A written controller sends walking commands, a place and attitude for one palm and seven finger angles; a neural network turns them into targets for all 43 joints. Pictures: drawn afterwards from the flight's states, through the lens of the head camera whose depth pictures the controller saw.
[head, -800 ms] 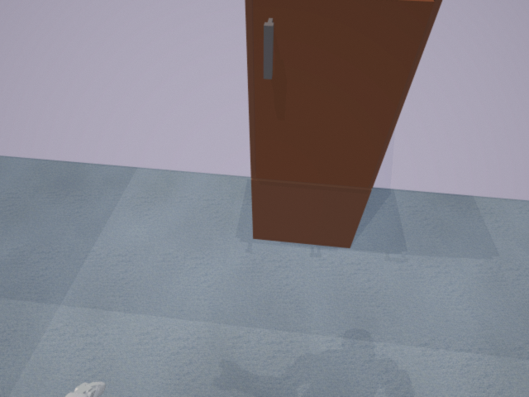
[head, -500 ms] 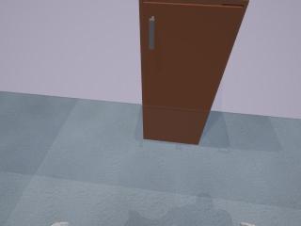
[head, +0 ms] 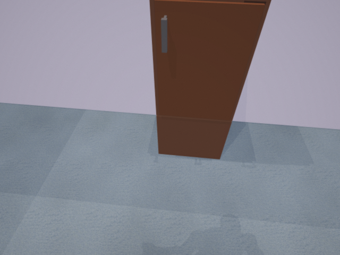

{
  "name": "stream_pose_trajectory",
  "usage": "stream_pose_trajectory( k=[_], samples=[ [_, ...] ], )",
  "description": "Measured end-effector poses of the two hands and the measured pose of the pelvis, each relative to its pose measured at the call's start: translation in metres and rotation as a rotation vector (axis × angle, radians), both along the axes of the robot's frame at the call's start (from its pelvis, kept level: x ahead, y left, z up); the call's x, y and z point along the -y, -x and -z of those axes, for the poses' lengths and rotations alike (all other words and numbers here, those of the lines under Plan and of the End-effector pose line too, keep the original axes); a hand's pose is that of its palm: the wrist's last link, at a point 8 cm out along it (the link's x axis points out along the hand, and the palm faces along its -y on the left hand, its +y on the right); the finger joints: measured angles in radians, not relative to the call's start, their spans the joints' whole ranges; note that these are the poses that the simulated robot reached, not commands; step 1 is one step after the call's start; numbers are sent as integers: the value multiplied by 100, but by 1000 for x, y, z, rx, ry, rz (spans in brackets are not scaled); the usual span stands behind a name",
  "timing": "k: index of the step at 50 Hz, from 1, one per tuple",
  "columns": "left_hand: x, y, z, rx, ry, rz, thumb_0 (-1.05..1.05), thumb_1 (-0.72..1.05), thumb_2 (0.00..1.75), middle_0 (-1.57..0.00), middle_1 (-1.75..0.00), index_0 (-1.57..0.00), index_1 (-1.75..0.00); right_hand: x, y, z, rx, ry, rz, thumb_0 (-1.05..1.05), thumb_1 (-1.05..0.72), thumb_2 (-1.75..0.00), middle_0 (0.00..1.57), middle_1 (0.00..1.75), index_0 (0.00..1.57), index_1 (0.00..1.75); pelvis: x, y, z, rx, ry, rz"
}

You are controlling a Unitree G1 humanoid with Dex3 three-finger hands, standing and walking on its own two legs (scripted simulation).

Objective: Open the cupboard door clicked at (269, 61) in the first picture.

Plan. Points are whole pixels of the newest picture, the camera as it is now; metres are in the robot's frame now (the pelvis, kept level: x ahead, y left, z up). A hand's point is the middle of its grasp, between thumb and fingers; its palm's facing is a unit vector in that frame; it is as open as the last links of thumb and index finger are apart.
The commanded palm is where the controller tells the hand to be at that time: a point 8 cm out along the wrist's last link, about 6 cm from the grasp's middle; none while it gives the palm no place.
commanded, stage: stand and wait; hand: left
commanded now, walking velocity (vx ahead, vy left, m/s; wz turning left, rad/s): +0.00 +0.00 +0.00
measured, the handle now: (164, 34) +0.89 +0.07 +0.13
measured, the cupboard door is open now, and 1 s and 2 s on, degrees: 0 0 0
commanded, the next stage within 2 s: look at it before walking up in 0.04 s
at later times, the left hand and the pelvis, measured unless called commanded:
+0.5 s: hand out of the picture +0.08 +0.25 -0.16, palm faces -0.04 -0.94 -0.33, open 7.3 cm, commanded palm none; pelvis +0.00 +0.01 +0.00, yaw +0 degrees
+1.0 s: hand out of the picture +0.06 +0.22 -0.18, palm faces -0.05 -0.97 -0.25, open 7.3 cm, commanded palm none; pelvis +0.04 +0.00 -0.01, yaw -2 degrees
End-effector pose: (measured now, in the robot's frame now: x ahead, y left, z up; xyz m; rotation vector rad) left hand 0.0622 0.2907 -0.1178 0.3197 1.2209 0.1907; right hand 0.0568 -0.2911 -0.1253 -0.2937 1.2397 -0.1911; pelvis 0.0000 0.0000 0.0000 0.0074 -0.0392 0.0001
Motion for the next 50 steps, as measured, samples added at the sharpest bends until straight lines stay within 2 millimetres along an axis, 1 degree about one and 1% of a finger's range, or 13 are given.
stream_pose_trajectory(
  k=[12, 21, 40, 44, 50],
  samples=[
    [3, -9, 0, 24, 10, 17, 0, 91, 90, -20, -30, -21, -30, -3, 1, -1, 11, -5, 4, 1, -91, -90, 20, 30, 20, 30, -1, 2, 0, -3, 0, 4],
    [0, -10, 1, 15, 11, 18, 0, 91, 90, -20, -30, -21, -30, -5, -3, -2, 11, -1, 2, 1, -91, -90, 20, 30, 20, 30, -4, 0, -1, -9, 1, 6],
    [-8, -13, 1, 1, 6, 9, 0, 91, 90, -20, -30, -21, -30, -10, -21, -5, 26, 5, -8, 1, -91, -90, 20, 30, 20, 30, -8, -8, -1, -12, 2, 7],
    [0, -9, 8, -21, 22, 1, 0, 91, 90, -20, -30, -20, -30, -19, -20, 0, 21, -13, 3, 0, -91, -90, 20, 29, 20, 30, -9, -14, 1, -14, 1, 19],
    [26, 8, 28, -114, 93, -14, 0, 91, 90, -20, -30, -20, -30, -39, -5, 18, -33, -78, 58, 0, -91, -90, 20, 29, 20, 30, -4, -38, 9, -25, -9, 43]
  ],
)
